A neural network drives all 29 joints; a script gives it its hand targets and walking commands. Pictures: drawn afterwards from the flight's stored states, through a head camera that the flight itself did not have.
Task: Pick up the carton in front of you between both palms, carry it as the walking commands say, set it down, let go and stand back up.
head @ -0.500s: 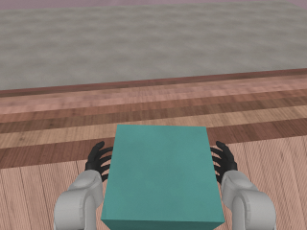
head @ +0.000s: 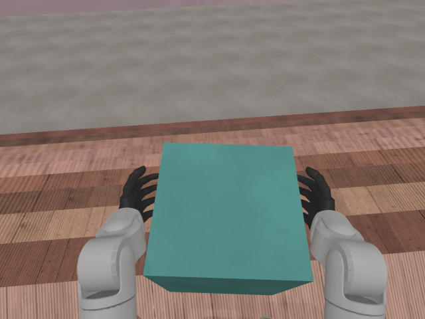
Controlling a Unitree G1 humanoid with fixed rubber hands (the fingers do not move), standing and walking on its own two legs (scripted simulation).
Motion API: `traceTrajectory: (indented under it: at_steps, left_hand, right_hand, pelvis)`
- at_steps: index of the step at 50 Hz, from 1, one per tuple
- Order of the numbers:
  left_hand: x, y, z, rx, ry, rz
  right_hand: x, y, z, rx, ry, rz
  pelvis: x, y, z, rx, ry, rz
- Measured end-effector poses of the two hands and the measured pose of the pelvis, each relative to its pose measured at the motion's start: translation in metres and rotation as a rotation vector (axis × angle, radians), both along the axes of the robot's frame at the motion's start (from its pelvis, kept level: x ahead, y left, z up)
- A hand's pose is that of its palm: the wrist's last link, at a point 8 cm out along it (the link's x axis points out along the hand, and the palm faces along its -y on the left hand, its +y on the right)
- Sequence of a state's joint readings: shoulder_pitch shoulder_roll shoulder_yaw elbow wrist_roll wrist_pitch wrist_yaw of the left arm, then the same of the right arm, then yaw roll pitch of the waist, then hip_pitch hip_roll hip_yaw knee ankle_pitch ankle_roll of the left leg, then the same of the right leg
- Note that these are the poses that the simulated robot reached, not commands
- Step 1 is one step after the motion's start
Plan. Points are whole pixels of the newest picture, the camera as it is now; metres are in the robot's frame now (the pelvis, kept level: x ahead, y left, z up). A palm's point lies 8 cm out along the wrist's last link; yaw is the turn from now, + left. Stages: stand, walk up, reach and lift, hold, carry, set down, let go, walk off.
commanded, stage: carry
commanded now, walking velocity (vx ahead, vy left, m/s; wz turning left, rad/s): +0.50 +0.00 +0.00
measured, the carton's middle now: (223, 227) +0.27 +0.00 +0.05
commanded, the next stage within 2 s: none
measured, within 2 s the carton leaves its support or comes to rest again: neither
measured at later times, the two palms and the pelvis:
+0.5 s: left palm (179, 90) +0.65 +0.12 +0.10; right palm (292, 91) +0.63 -0.18 +0.11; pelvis +0.31 -0.01 +0.00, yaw -2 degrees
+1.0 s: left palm (193, 67) +0.95 +0.11 +0.02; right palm (273, 62) +0.98 -0.20 +0.02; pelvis +0.65 -0.06 -0.12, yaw +0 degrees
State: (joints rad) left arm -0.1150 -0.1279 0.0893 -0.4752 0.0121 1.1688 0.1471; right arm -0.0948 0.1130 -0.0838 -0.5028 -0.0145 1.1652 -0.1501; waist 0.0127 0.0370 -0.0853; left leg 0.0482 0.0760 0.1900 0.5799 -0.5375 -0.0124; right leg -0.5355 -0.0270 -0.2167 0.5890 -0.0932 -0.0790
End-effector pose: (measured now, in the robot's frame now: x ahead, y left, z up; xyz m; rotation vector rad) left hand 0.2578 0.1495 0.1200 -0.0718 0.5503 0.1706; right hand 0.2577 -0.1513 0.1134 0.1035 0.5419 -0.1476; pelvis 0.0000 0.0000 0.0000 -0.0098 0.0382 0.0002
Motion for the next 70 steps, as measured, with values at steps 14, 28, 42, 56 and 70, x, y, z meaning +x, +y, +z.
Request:
traceTrajectory:
  at_steps: [14,28,42,56,70]
  left_hand:
    - [0.217,-0.02,0.011,-0.028,0.066,0.042]
    - [0.424,-0.037,-0.031,-0.058,0.108,-0.083]
    - [0.593,-0.044,-0.031,-0.039,-0.025,-0.028]
    - [0.761,-0.051,-0.177,-0.043,0.144,0.105]
    - [0.993,-0.092,-0.277,-0.015,0.02,-0.059]
  right_hand:
    - [0.224,-0.02,0.013,0.035,0.065,-0.013]
    - [0.393,-0.035,-0.019,0.021,0.102,-0.139]
    - [0.583,-0.044,-0.015,0.009,-0.026,-0.07]
    - [0.783,-0.053,-0.174,0.035,0.149,0.003]
    - [0.968,-0.09,-0.275,0.027,0.025,-0.111]
  pelvis:
    - [0.152,-0.027,0.029,0.033,0.037,-0.006]
    - [0.341,-0.002,0.006,0.014,0.032,-0.025]
    - [0.524,-0.028,-0.02,0.032,0.031,-0.002]
    - [0.711,-0.075,-0.142,0.014,-0.004,-0.001]
    - [0.922,-0.069,-0.245,0.027,-0.003,-0.02]
